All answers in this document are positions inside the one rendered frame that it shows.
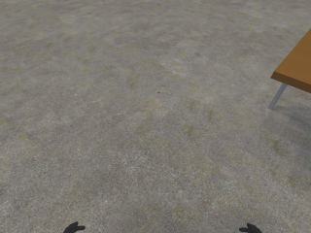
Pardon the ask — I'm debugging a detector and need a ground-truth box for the robot left hand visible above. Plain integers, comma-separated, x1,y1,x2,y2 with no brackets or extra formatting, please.
63,221,86,233

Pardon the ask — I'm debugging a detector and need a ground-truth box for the table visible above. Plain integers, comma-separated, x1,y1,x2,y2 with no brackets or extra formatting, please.
267,28,311,110

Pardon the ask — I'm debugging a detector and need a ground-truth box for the robot right hand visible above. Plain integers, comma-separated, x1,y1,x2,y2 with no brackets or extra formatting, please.
239,223,262,233

